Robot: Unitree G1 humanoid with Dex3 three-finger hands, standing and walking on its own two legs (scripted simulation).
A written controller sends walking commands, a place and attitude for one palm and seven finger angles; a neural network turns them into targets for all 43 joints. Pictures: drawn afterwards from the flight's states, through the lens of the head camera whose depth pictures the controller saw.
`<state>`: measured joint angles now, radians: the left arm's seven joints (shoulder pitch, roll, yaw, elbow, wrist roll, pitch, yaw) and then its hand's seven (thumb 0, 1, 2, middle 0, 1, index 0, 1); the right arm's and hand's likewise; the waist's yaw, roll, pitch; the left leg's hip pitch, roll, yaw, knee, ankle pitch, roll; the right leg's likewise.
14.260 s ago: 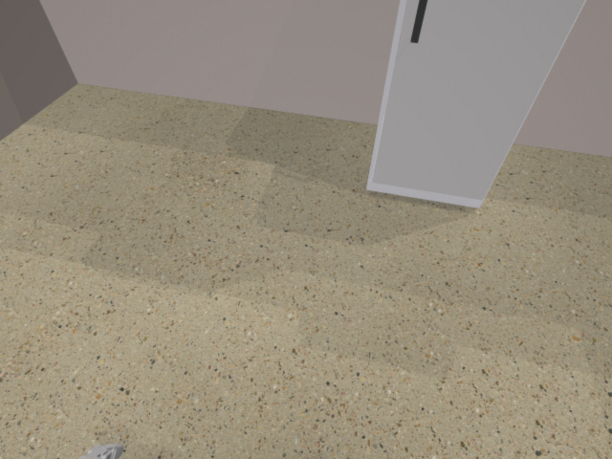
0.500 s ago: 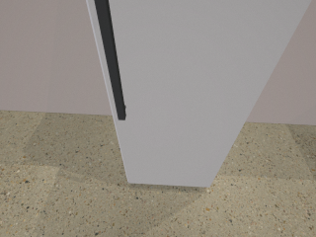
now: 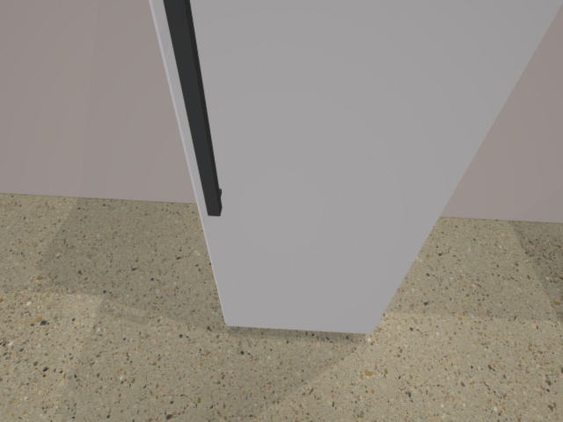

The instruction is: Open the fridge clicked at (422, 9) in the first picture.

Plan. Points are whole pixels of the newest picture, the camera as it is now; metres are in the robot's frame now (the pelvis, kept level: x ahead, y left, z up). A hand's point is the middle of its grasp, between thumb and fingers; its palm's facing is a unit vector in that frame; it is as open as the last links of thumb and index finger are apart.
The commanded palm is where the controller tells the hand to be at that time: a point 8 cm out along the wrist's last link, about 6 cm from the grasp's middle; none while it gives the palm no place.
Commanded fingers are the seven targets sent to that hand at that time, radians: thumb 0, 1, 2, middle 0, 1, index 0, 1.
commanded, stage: look again from close up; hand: left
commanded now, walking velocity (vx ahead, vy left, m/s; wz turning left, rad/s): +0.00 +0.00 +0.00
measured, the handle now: (202, 116) +0.50 +0.16 +0.18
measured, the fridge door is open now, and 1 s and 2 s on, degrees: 0 0 0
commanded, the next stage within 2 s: raise the hand to about handle height in 0.14 s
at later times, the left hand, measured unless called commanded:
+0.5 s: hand (172, 350) +0.21 +0.17 -0.01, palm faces +0.16 -0.99 -0.05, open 7.8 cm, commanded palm +0.12 +0.23 -0.03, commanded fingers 0.00 0.57 0.76 -0.22 -0.51 -0.22 -0.51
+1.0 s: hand (139, 355) +0.19 +0.20 +0.02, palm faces +0.04 -1.00 -0.09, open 10.7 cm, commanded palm +0.16 +0.26 +0.04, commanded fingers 0.00 -0.01 0.51 -0.27 -0.88 -0.27 -0.88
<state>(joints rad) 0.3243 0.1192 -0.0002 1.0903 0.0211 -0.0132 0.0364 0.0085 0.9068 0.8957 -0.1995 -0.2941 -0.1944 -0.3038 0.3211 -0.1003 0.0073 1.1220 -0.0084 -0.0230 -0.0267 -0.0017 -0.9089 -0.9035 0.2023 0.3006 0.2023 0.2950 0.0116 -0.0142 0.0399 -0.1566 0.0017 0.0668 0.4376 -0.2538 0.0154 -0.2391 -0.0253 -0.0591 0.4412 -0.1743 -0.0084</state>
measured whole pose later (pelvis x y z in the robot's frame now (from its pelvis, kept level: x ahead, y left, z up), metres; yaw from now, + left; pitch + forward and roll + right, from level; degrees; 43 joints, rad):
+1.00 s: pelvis +0.00 -0.02 -0.06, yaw +3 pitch +8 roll -1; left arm 0.41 0.31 0.27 -0.13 -0.34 -0.19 -0.34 0.01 0.21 0.60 -0.25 -0.74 -0.25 -0.75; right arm 0.21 -0.19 0.06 0.60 0.05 -0.25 -0.08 0.01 -0.90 -0.90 0.21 0.30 0.21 0.30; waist 0.03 0.03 -0.05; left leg -0.62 0.04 -0.02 0.98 -0.49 -0.02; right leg -0.66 -0.02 -0.13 0.94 -0.41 -0.04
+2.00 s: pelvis +0.01 +0.00 +0.00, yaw +2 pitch -3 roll -1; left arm -0.09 0.49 0.44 0.11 -0.34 0.21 -0.41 -0.01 -0.50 0.30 -0.30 -1.19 -0.30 -1.20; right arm 0.21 -0.28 0.07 0.63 0.09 -0.18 -0.12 0.01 -0.90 -0.90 0.21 0.30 0.21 0.30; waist 0.05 0.04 0.00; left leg -0.16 0.01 0.03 0.52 -0.31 0.01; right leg -0.21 -0.02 -0.09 0.48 -0.22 -0.01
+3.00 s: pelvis +0.01 -0.01 -0.01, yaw +1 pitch -2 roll +0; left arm -0.24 0.44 0.38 0.24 -0.28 0.17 -0.33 -0.01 -0.50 0.30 -0.30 -1.19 -0.30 -1.20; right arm 0.23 -0.28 0.05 0.64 0.09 -0.17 -0.13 0.01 -0.90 -0.90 0.21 0.30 0.21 0.30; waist 0.02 0.03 0.00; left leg -0.18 0.02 0.04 0.52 -0.31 0.00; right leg -0.25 -0.01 -0.08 0.50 -0.23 -0.02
